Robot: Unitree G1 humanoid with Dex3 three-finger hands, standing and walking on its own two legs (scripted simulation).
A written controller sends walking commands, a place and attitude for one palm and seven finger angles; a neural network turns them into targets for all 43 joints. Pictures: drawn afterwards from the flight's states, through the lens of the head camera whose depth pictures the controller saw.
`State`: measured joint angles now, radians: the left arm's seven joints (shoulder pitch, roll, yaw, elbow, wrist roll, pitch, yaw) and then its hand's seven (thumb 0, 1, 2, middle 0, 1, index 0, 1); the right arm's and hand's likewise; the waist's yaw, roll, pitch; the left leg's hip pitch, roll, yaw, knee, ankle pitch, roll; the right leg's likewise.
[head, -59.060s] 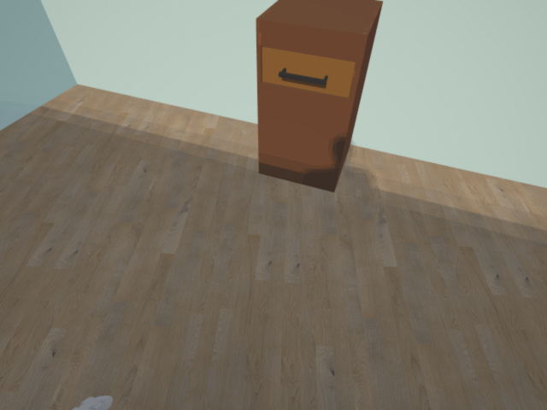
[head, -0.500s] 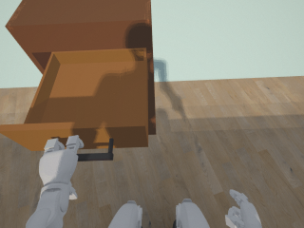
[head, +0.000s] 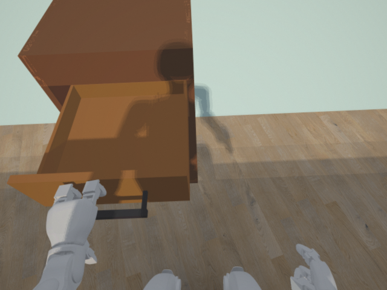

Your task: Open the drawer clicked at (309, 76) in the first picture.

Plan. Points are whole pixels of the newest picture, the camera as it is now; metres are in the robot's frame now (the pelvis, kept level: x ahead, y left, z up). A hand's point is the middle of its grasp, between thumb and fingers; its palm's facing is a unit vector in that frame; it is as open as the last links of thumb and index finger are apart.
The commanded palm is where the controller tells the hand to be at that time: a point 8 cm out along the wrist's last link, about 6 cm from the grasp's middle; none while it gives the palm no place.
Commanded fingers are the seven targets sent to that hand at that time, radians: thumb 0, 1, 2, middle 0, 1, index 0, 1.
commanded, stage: lift the hand off the handle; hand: left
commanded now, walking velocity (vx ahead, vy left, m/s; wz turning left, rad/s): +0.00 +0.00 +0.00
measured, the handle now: (105, 206) +0.30 +0.23 -0.07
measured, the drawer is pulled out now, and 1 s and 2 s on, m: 0.30 0.30 0.30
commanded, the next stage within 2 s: draw the hand back to the body in 1.64 s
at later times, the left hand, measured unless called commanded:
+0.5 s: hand (81, 218) +0.25 +0.24 +0.00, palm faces -0.01 -0.06 -1.00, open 13.8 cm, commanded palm +0.24 +0.24 +0.05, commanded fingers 0.00 -0.50 0.30 -0.30 -1.20 -0.30 -1.20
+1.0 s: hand (74, 209) +0.26 +0.24 +0.04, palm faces -0.01 -0.07 -1.00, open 13.8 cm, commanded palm +0.24 +0.24 +0.09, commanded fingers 0.00 -0.50 0.30 -0.30 -1.20 -0.30 -1.20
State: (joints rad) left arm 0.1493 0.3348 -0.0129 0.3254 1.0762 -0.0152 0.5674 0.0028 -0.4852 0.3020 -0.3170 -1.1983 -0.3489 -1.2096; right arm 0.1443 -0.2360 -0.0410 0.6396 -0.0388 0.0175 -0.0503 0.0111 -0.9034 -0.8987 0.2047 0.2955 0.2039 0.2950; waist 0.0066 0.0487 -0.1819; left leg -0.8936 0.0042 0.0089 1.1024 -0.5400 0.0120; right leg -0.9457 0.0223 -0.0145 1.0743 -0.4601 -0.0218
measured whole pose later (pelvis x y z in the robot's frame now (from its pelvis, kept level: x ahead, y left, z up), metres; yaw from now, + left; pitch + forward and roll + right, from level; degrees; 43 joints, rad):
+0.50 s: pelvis +0.02 +0.00 +0.03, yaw +0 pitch +15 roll +0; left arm 0.24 0.33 -0.05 0.22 1.07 0.02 0.52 0.00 -0.49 0.30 -0.32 -1.20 -0.33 -1.20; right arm 0.16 -0.24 -0.03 0.59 -0.03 0.04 -0.03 0.01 -0.90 -0.90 0.20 0.30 0.20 0.30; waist 0.01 0.05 -0.16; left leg -0.71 0.00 0.01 0.95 -0.50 0.01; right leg -0.77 0.02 -0.01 0.93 -0.43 -0.02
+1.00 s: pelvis +0.02 -0.01 +0.04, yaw +0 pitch +12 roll +0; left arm 0.22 0.35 -0.04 0.17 1.03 0.02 0.43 0.00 -0.49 0.30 -0.32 -1.20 -0.32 -1.20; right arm 0.16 -0.24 -0.03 0.59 -0.02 0.05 -0.03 0.01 -0.90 -0.90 0.20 0.30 0.20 0.30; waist 0.03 0.06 -0.13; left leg -0.58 0.00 0.01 0.83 -0.45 0.00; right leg -0.64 0.02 -0.01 0.83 -0.39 -0.03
